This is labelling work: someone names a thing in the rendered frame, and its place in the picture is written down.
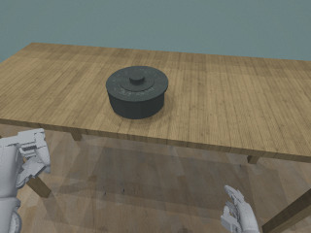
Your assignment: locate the robot right hand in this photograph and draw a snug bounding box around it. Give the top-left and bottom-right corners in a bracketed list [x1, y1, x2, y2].
[221, 185, 259, 233]

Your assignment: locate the left robot forearm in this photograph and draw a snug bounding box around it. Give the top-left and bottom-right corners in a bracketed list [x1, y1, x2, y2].
[0, 197, 22, 233]

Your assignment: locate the lid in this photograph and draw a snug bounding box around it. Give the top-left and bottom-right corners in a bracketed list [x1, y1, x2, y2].
[106, 65, 169, 104]

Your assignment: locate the robot left hand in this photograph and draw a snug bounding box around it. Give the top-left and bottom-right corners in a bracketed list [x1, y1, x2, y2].
[0, 128, 51, 198]

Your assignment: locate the knob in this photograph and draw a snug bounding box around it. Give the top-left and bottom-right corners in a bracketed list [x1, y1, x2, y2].
[129, 72, 145, 83]

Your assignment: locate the table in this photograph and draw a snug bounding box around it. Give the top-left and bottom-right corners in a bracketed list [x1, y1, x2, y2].
[0, 42, 311, 233]

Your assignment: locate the pot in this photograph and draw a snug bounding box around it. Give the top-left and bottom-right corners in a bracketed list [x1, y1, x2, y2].
[108, 93, 164, 119]

